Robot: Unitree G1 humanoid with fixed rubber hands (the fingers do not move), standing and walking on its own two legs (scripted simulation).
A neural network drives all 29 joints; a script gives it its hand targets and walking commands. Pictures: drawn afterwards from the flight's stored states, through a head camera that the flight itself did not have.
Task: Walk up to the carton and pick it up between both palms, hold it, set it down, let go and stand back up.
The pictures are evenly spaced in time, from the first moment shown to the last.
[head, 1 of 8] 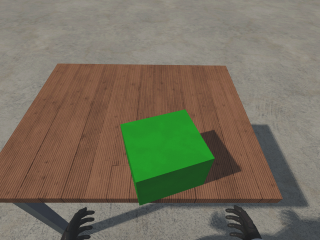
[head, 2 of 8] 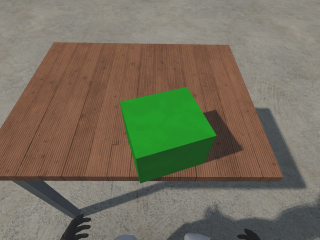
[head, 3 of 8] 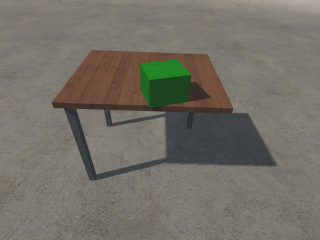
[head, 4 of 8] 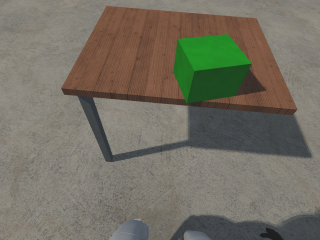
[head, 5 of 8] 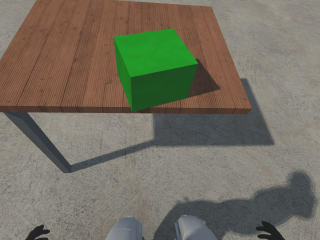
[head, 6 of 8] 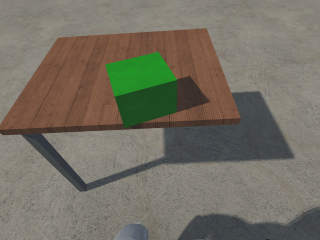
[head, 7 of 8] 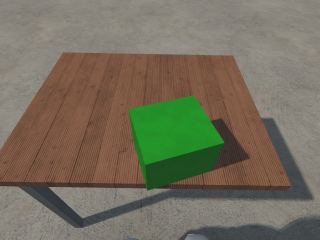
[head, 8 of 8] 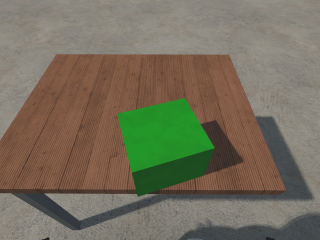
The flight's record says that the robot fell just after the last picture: no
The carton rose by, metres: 0.00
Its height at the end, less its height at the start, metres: +0.00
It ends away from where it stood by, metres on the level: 0.00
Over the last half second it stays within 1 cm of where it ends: yes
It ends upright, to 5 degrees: yes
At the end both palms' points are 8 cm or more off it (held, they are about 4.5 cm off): yes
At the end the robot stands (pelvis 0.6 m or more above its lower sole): yes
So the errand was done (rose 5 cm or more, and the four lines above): no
